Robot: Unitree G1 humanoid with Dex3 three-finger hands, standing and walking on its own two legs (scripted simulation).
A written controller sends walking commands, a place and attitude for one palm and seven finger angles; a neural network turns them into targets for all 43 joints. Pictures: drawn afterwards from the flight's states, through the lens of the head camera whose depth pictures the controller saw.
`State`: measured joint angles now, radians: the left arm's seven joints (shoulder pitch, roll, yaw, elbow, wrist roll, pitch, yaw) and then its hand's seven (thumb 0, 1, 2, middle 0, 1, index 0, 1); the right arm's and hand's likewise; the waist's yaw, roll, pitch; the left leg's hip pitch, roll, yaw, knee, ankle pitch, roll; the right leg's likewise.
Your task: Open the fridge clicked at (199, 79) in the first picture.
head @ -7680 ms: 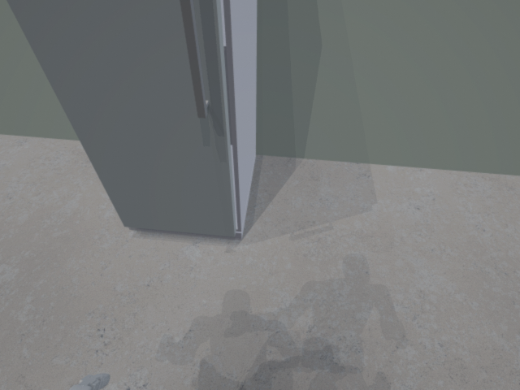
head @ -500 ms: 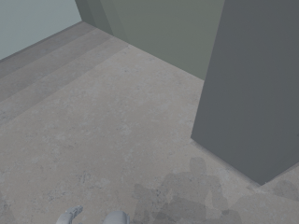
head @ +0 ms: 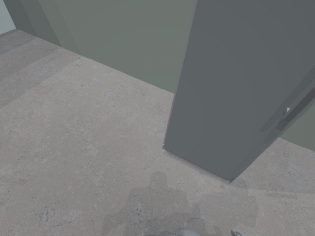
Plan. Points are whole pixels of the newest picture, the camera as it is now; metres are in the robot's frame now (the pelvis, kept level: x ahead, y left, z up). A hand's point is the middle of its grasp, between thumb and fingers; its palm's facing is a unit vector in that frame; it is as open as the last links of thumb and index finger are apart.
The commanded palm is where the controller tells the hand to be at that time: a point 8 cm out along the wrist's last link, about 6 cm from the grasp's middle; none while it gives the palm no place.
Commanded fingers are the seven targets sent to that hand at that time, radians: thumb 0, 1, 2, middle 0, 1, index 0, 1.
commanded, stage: turn to face it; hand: right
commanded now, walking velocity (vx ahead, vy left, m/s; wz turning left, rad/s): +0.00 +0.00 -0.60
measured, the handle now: out of the picture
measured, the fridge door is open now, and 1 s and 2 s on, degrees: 0 0 0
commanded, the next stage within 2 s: take the last steps up to it in 0.60 s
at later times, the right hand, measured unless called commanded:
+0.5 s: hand out of the picture -0.06 -0.30 -0.17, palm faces +0.31 +0.92 -0.23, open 7.4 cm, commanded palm none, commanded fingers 0.00 -0.90 -0.90 0.20 0.30 0.20 0.30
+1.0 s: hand out of the picture -0.07 -0.22 -0.16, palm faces +0.39 +0.90 -0.21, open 7.3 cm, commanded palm none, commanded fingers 0.00 -0.90 -0.90 0.20 0.30 0.20 0.30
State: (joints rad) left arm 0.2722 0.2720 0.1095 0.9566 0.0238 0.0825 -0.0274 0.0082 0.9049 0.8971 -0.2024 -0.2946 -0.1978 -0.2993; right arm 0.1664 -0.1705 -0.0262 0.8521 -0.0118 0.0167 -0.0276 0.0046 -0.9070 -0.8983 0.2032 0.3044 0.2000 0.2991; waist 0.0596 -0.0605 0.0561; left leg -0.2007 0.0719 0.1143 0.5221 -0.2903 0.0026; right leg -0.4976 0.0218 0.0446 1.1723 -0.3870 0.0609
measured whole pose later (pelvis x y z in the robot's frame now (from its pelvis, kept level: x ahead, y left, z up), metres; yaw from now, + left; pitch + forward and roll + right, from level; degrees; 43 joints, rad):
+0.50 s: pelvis -0.03 -0.08 +0.01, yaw -14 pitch -2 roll +3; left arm 0.14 0.19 0.03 0.91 0.01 0.02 0.00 0.00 0.90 0.90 -0.20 -0.29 -0.20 -0.30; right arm 0.26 -0.27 -0.08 0.97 -0.02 0.07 -0.01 0.01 -0.91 -0.90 0.20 0.30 0.19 0.30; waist -0.03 0.03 0.06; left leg -0.47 0.11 0.04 1.11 -0.35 -0.09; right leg -0.23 0.03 -0.03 0.45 -0.20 -0.09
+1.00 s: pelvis -0.02 -0.05 +0.01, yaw -19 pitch -1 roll -1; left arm 0.37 0.18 0.07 1.09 0.03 0.04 -0.01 0.01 0.91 0.90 -0.20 -0.29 -0.20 -0.30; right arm 0.34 -0.13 -0.03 1.04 -0.02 -0.01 -0.02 0.00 -0.92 -0.90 0.20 0.30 0.20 0.30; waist 0.01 -0.02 -0.05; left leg -0.09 0.01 0.04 0.38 -0.28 0.03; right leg -0.41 0.05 0.00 0.82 -0.36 -0.02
